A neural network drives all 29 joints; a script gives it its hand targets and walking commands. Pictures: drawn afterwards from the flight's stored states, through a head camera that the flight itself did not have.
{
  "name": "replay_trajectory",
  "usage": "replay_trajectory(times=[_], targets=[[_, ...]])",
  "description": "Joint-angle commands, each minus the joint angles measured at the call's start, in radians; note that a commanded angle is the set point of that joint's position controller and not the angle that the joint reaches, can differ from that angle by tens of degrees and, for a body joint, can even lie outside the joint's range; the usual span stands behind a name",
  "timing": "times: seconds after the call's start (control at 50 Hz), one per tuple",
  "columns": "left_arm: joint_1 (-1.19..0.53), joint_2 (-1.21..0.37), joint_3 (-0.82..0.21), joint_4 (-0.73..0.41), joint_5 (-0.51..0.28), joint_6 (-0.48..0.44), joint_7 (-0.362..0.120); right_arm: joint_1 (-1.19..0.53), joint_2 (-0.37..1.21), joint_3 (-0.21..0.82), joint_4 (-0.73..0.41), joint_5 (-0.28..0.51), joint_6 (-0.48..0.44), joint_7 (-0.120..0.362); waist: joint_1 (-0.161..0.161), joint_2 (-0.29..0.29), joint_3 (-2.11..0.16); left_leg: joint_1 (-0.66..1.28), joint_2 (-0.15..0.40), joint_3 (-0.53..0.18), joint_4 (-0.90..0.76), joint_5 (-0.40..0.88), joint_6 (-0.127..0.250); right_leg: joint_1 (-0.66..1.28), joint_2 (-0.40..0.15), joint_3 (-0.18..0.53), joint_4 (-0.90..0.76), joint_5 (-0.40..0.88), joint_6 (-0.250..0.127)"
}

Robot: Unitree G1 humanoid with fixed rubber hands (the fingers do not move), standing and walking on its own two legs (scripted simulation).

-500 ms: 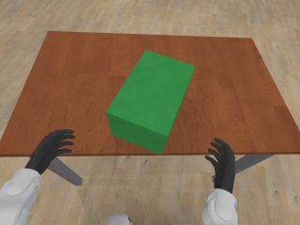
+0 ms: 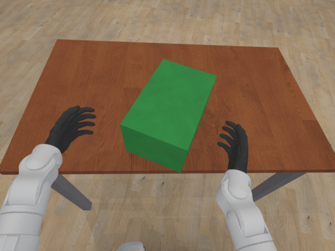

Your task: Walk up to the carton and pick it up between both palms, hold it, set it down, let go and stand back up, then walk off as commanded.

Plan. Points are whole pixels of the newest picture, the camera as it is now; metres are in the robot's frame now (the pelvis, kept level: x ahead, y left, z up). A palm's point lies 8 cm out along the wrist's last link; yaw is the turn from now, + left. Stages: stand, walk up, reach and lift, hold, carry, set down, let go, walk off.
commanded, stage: reach and lift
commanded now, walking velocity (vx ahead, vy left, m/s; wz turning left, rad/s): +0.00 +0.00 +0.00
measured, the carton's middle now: (171, 113) +0.46 +0.02 -0.02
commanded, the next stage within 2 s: none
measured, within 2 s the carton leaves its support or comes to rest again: neither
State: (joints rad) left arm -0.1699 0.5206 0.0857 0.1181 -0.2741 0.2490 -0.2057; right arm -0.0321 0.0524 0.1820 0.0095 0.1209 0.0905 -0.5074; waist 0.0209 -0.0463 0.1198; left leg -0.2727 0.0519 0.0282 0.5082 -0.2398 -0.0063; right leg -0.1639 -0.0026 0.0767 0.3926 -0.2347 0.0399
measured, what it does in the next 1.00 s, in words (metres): stands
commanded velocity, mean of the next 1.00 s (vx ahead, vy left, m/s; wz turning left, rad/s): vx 0.00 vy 0.00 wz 0.00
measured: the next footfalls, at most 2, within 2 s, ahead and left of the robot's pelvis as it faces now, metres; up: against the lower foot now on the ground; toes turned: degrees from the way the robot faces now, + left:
none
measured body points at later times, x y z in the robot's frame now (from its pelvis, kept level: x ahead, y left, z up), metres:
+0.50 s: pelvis -0.01 +0.00 +0.00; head +0.04 +0.04 +0.44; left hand +0.38 +0.25 +0.10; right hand +0.36 -0.12 +0.10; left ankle +0.02 +0.12 -0.74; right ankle -0.01 -0.16 -0.74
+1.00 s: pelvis -0.01 +0.00 +0.00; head +0.03 +0.03 +0.45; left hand +0.46 +0.21 +0.14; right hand +0.41 -0.14 +0.14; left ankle +0.02 +0.12 -0.74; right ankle -0.01 -0.16 -0.74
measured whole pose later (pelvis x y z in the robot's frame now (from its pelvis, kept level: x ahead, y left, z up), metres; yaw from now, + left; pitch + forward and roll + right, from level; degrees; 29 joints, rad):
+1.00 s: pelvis -0.01 +0.00 +0.00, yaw +0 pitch +0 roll -2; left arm -0.90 0.48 -0.05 0.85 -0.28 0.24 -0.15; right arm -0.77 0.04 -0.07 0.58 0.14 0.27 -0.45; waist -0.07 -0.05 0.09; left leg -0.27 0.05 0.03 0.51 -0.23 0.00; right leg -0.16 0.00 0.08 0.39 -0.22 0.05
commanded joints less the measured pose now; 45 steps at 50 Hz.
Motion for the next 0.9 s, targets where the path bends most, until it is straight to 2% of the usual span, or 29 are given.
replay_trajectory(times=[0.0,0.02,0.04,0.08,0.14,0.16,0.22,0.24,0.28,0.3,0.34,0.36,0.42,0.48,0.52,0.54,0.56,0.62,0.64,0.68,0.7,0.72,0.74,0.76,0.8,0.82,0.84,0.86,0.88], targets=[[-0.378,0.142,0.083,-0.091,0.002,-0.017,-0.007,-0.248,-0.035,-0.099,-0.141,0.072,-0.003,-0.003,-0.104,0.167,-0.499,0.322,-0.025,0.060,-0.071,0.262,-0.028,0.058,-0.011,-0.086,-0.090,0.375,-0.013],[-0.400,0.131,0.058,-0.065,0.001,-0.006,-0.002,-0.272,-0.043,-0.117,-0.115,0.063,0.004,-0.007,-0.125,0.190,-0.485,0.328,-0.021,0.052,-0.071,0.267,-0.029,0.035,-0.013,-0.097,-0.087,0.376,-0.017],[-0.439,0.166,0.079,-0.090,-0.004,-0.006,-0.002,-0.288,-0.043,-0.115,-0.141,0.077,0.018,-0.005,-0.110,0.187,-0.501,0.318,-0.028,0.061,-0.076,0.271,-0.027,0.057,-0.016,-0.089,-0.091,0.393,-0.007],[-0.483,0.154,0.068,-0.052,0.001,0.000,0.003,-0.348,-0.049,-0.141,-0.098,0.072,0.036,-0.001,-0.119,0.174,-0.499,0.311,-0.018,0.057,-0.081,0.240,-0.025,0.049,-0.008,-0.093,-0.084,0.363,-0.012],[-0.513,0.152,0.059,-0.032,-0.005,0.023,0.003,-0.401,-0.051,-0.144,-0.095,0.089,0.051,-0.010,-0.114,0.172,-0.531,0.324,-0.033,0.064,-0.070,0.283,-0.027,0.089,-0.009,-0.084,-0.076,0.450,0.001],[-0.512,0.142,0.055,0.037,0.000,0.036,0.001,-0.436,-0.050,-0.155,-0.072,0.087,0.061,-0.015,-0.128,0.149,-0.516,0.306,-0.032,0.063,-0.071,0.255,-0.016,0.072,-0.009,-0.088,-0.076,0.446,0.009],[-0.575,0.144,0.052,-0.030,-0.013,0.039,0.003,-0.454,-0.042,-0.142,-0.085,0.100,0.076,-0.010,-0.132,0.145,-0.589,0.311,-0.034,0.060,-0.066,0.314,-0.017,0.111,-0.006,-0.090,-0.057,0.513,0.009],[-0.620,0.147,0.057,0.006,0.006,0.038,0.012,-0.486,-0.065,-0.182,-0.016,0.091,0.087,-0.004,-0.139,0.163,-0.537,0.315,-0.030,0.059,-0.075,0.276,-0.025,0.080,-0.003,-0.096,-0.057,0.472,0.013],[-0.662,0.149,0.033,0.040,-0.010,0.037,0.011,-0.540,-0.051,-0.182,-0.011,0.093,0.107,-0.003,-0.144,0.163,-0.542,0.286,-0.029,0.061,-0.088,0.225,-0.015,0.061,-0.005,-0.099,-0.061,0.425,0.011],[-0.663,0.145,0.018,0.034,-0.022,0.044,0.013,-0.562,-0.062,-0.191,-0.043,0.090,0.108,-0.006,-0.167,0.144,-0.581,0.305,-0.031,0.060,-0.085,0.242,-0.016,0.088,-0.001,-0.099,-0.065,0.448,0.007],[-0.721,0.151,0.023,0.058,-0.009,0.042,0.019,-0.609,-0.054,-0.210,0.005,0.081,0.124,-0.004,-0.162,0.156,-0.576,0.287,-0.029,0.063,-0.087,0.214,-0.011,0.066,-0.006,-0.101,-0.058,0.440,0.012],[-0.709,0.142,0.007,0.052,-0.020,0.049,0.017,-0.614,-0.053,-0.207,-0.024,0.088,0.134,-0.007,-0.173,0.151,-0.607,0.302,-0.030,0.061,-0.079,0.268,-0.015,0.098,0.005,-0.101,-0.052,0.490,0.011],[-0.789,0.144,0.011,0.139,-0.008,0.061,0.025,-0.700,-0.051,-0.253,0.041,0.080,0.152,0.001,-0.161,0.145,-0.582,0.276,-0.028,0.065,-0.088,0.200,-0.013,0.073,0.006,-0.100,-0.059,0.419,0.010],[-0.835,0.125,-0.005,0.155,-0.010,0.064,0.030,-0.725,-0.051,-0.260,0.103,0.064,0.166,0.003,-0.192,0.132,-0.622,0.285,-0.034,0.061,-0.073,0.239,-0.008,0.083,0.008,-0.107,-0.053,0.475,0.008],[-0.905,0.107,-0.016,0.194,-0.024,0.044,0.040,-0.800,-0.056,-0.265,0.124,0.070,0.166,0.013,-0.191,0.142,-0.611,0.263,-0.034,0.057,-0.083,0.198,-0.004,0.045,0.010,-0.108,-0.055,0.405,0.005],[-0.896,0.105,-0.027,0.149,-0.035,0.037,0.044,-0.790,-0.047,-0.268,0.095,0.074,0.159,0.016,-0.197,0.148,-0.685,0.283,-0.028,0.058,-0.071,0.244,-0.007,0.060,0.007,-0.106,-0.045,0.449,0.001],[-0.882,0.095,-0.026,0.178,-0.017,0.045,0.047,-0.776,-0.048,-0.270,0.112,0.064,0.156,0.020,-0.204,0.152,-0.681,0.294,-0.032,0.057,-0.060,0.290,-0.012,0.084,0.017,-0.115,-0.041,0.493,0.001],[-0.996,0.123,-0.010,0.274,0.004,0.049,0.050,-0.893,-0.079,-0.301,0.165,0.056,0.169,0.028,-0.198,0.126,-0.651,0.243,-0.038,0.060,-0.074,0.208,-0.007,0.073,0.015,-0.120,-0.037,0.452,0.010],[-0.967,0.123,-0.013,0.291,-0.001,0.044,0.051,-0.880,-0.071,-0.273,0.156,0.069,0.163,0.024,-0.199,0.105,-0.664,0.237,-0.046,0.061,-0.071,0.237,-0.001,0.107,0.017,-0.111,-0.033,0.508,0.018],[-1.051,0.119,-0.025,0.360,0.001,0.033,0.056,-0.949,-0.073,-0.297,0.227,0.054,0.170,0.030,-0.203,0.112,-0.635,0.219,-0.044,0.057,-0.089,0.178,0.004,0.072,0.015,-0.112,-0.037,0.465,0.016],[-1.012,0.132,0.007,0.367,0.010,0.027,0.054,-0.916,-0.059,-0.257,0.199,0.075,0.150,0.030,-0.183,0.100,-0.679,0.238,-0.052,0.054,-0.080,0.228,0.007,0.119,0.014,-0.102,-0.039,0.512,0.023],[-1.037,0.128,-0.009,0.369,0.010,0.015,0.055,-0.932,-0.051,-0.277,0.221,0.066,0.153,0.029,-0.191,0.109,-0.697,0.211,-0.051,0.065,-0.078,0.228,0.012,0.107,0.009,-0.106,-0.034,0.517,0.023],[-1.129,0.108,-0.032,0.407,0.007,0.008,0.061,-1.008,-0.090,-0.318,0.278,0.041,0.157,0.033,-0.235,0.130,-0.684,0.218,-0.042,0.049,-0.077,0.207,0.001,0.032,0.015,-0.124,-0.027,0.483,0.013],[-1.140,0.107,-0.045,0.443,0.008,0.004,0.065,-1.015,-0.096,-0.332,0.306,0.032,0.154,0.040,-0.238,0.140,-0.677,0.223,-0.040,0.044,-0.072,0.204,-0.003,0.024,0.016,-0.122,-0.030,0.467,0.009],[-1.170,0.121,-0.031,0.502,0.008,-0.013,0.070,-1.046,-0.083,-0.313,0.296,0.053,0.141,0.046,-0.214,0.092,-0.703,0.215,-0.046,0.046,-0.068,0.218,0.008,0.049,0.014,-0.116,-0.029,0.512,0.020],[-1.182,0.086,-0.055,0.507,0.003,-0.024,0.068,-1.060,-0.075,-0.330,0.321,0.038,0.135,0.046,-0.229,0.106,-0.717,0.212,-0.042,0.044,-0.067,0.225,0.003,0.042,0.019,-0.127,-0.026,0.532,0.016],[-1.148,0.091,-0.055,0.518,0.002,-0.033,0.067,-1.017,-0.079,-0.312,0.329,0.054,0.124,0.046,-0.221,0.108,-0.735,0.245,-0.046,0.045,-0.064,0.272,0.000,0.056,0.016,-0.123,-0.026,0.589,0.023],[-1.291,0.120,-0.066,0.579,-0.012,-0.051,0.075,-1.155,-0.095,-0.359,0.364,0.037,0.134,0.046,-0.250,0.105,-0.741,0.181,-0.049,0.045,-0.073,0.191,0.010,0.018,0.014,-0.122,-0.030,0.501,0.020],[-1.267,0.101,-0.077,0.573,-0.009,-0.058,0.078,-1.127,-0.094,-0.346,0.383,0.040,0.122,0.054,-0.246,0.118,-0.764,0.183,-0.046,0.044,-0.068,0.218,0.005,0.037,0.011,-0.121,-0.031,0.527,0.016]])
